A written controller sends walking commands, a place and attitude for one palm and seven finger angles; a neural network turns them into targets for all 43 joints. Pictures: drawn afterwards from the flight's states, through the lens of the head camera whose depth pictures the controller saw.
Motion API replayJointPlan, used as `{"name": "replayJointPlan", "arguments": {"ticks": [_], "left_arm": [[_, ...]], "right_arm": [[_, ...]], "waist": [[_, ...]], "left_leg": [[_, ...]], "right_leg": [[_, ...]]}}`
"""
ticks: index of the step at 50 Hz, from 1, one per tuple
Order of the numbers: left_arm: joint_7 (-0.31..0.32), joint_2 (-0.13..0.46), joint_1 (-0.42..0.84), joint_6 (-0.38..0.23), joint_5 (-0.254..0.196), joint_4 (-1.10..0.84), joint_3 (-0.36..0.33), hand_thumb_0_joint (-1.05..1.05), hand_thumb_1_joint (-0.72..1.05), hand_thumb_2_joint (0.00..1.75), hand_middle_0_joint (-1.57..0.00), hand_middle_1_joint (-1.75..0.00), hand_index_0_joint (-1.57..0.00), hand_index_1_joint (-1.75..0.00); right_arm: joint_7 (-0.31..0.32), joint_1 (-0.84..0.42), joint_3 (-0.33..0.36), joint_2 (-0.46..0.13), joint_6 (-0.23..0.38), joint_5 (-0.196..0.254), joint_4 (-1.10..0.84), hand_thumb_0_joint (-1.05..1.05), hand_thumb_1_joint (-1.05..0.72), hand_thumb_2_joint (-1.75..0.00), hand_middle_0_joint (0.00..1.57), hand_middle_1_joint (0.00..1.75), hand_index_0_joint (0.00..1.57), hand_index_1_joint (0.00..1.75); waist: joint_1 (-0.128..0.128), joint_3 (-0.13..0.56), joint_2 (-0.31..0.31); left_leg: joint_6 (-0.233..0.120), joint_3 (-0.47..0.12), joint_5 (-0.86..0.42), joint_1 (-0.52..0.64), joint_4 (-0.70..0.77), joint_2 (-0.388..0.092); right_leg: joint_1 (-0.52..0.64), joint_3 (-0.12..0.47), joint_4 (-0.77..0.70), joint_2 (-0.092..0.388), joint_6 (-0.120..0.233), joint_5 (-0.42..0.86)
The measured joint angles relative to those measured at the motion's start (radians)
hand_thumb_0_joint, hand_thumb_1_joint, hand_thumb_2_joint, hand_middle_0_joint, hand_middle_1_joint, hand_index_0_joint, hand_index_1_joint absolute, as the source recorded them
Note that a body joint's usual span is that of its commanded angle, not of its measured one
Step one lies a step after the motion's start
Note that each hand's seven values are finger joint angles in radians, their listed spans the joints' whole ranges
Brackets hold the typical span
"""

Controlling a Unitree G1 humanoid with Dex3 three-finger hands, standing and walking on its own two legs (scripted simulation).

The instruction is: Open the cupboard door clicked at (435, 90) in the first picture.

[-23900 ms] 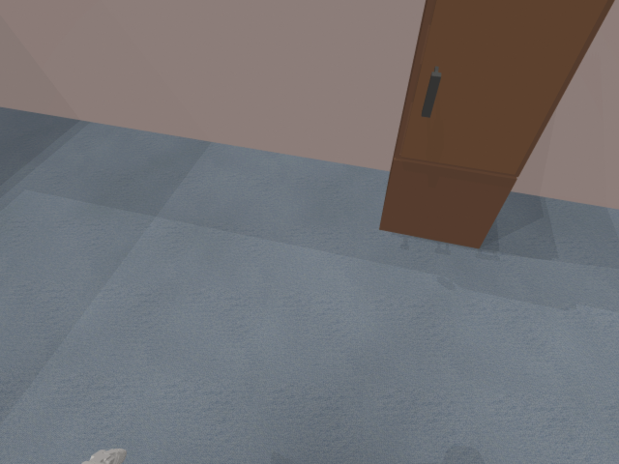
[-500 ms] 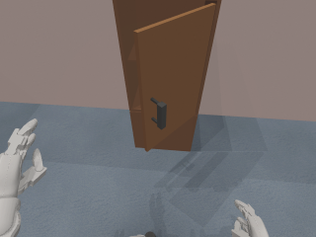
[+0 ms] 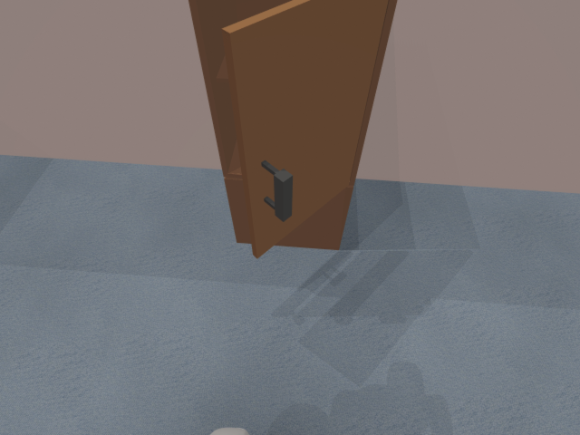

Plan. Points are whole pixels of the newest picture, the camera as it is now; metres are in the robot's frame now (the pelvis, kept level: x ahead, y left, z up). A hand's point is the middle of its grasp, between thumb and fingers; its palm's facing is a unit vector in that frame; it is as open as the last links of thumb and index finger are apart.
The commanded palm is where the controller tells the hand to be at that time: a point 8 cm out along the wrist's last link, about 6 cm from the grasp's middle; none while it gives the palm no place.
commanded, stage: let the arm hang, fingers relaxed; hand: left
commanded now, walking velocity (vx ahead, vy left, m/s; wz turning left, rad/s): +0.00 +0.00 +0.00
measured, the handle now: (275, 190) +0.57 +0.08 -0.08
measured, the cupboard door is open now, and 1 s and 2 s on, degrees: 49 49 49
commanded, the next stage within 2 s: look to check the result in 0.54 s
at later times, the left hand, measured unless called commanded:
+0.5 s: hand out of the picture +0.09 +0.23 -0.13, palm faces +0.01 -0.95 -0.30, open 7.4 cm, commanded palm none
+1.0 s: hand out of the picture -0.03 +0.25 -0.16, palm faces -0.02 -0.95 -0.30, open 7.4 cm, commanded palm none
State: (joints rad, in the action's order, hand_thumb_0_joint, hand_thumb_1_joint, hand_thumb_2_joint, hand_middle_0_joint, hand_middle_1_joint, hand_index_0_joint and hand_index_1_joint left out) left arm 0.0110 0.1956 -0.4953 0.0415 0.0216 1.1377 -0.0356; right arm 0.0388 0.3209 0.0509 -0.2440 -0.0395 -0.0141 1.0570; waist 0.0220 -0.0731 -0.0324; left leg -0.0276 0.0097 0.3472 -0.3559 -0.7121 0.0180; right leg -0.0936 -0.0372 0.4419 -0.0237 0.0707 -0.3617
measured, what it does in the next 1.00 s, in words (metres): steps on the spot: left foot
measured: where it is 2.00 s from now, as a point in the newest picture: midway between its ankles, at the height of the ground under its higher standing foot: outside the picture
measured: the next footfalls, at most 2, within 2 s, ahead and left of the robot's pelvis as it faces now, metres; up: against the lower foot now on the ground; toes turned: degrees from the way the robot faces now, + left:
left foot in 0.04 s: +0.02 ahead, +0.14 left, +0.00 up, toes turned +1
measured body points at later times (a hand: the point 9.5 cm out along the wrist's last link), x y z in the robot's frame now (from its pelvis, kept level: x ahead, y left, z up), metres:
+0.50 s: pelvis -0.04 +0.01 +0.01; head -0.04 +0.00 +0.46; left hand +0.09 +0.28 -0.11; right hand +0.07 -0.26 -0.14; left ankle -0.02 +0.14 -0.74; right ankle -0.08 -0.07 -0.74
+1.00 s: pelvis -0.05 +0.02 +0.01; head -0.03 +0.01 +0.46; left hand -0.03 +0.30 -0.13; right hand -0.03 -0.25 -0.15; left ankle -0.02 +0.14 -0.74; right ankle -0.08 -0.07 -0.74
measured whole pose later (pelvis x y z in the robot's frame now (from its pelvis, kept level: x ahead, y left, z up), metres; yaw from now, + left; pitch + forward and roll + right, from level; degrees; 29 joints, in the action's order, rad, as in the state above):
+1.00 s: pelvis -0.05 +0.02 +0.01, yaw -1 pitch -2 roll +0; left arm 0.00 0.27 -0.20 0.01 0.00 1.19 0.00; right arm 0.02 0.18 0.00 -0.29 -0.01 -0.02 1.17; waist 0.00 -0.07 0.03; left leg 0.00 0.03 0.14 -0.15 -0.33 -0.01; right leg -0.05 -0.03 0.32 -0.03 0.04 -0.23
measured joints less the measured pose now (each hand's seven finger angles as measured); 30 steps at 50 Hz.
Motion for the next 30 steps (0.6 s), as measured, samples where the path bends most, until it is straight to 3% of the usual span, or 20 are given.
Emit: {"name": "replayJointPlan", "arguments": {"ticks": [2,5,8,18,30], "left_arm": [[0.006,0.007,0.026,-0.015,-0.006,0.006,0.000,0.01,0.90,0.90,-0.21,-0.30,-0.20,-0.30],[0.021,0.018,0.107,-0.025,-0.008,-0.002,-0.005,0.01,0.90,0.90,-0.20,-0.30,-0.20,-0.30],[0.024,0.019,0.188,-0.033,-0.013,-0.018,-0.005,0.00,0.91,0.90,-0.20,-0.30,-0.20,-0.30],[0.009,0.028,0.409,-0.052,-0.012,-0.076,0.011,0.00,0.91,0.90,-0.20,-0.30,-0.20,-0.30],[-0.010,0.081,0.413,-0.051,-0.013,-0.060,0.019,0.00,0.90,0.90,-0.20,-0.30,-0.20,-0.30]], "right_arm": [[0.008,-0.022,-0.010,0.002,0.018,0.002,0.010,0.01,-0.91,-0.90,0.20,0.30,0.20,0.30],[0.019,-0.085,-0.023,0.016,0.029,0.000,0.032,0.01,-0.91,-0.90,0.20,0.30,0.20,0.30],[0.020,-0.149,-0.032,0.026,0.029,0.002,0.033,0.01,-0.91,-0.90,0.20,0.30,0.21,0.30],[-0.005,-0.272,-0.040,0.015,0.036,-0.005,0.017,0.00,-0.91,-0.90,0.20,0.30,0.21,0.30],[-0.018,-0.192,-0.040,-0.077,0.036,-0.012,0.059,0.00,-0.91,-0.90,0.20,0.30,0.21,0.30]], "waist": [[-0.002,-0.005,0.031],[0.008,-0.030,0.043],[0.014,-0.031,0.052],[-0.013,0.024,0.067],[-0.036,0.038,0.065]], "left_leg": [[-0.004,-0.014,-0.149,0.087,0.149,-0.029],[0.040,-0.018,-0.072,0.116,0.190,-0.028],[0.040,-0.007,-0.078,0.128,0.200,-0.027],[0.042,-0.001,-0.138,0.191,0.299,-0.029],[0.034,0.014,-0.198,0.212,0.377,-0.027]], "right_leg": [[-0.014,-0.014,0.025,-0.014,-0.004,-0.016],[-0.018,-0.021,0.042,-0.010,-0.007,-0.026],[-0.006,-0.015,0.026,-0.006,-0.013,-0.007],[0.044,-0.012,-0.051,-0.009,-0.021,0.057],[0.052,0.003,-0.112,-0.006,-0.028,0.114]]}}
